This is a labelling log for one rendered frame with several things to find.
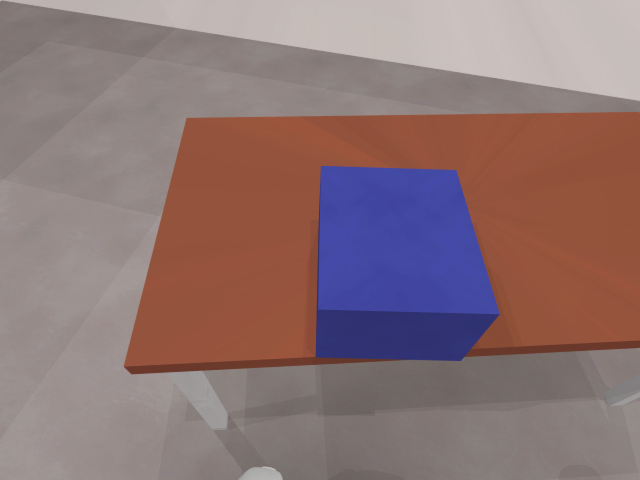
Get carton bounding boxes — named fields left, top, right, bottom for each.
left=316, top=166, right=500, bottom=361

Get table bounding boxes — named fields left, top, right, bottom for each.
left=124, top=112, right=640, bottom=430

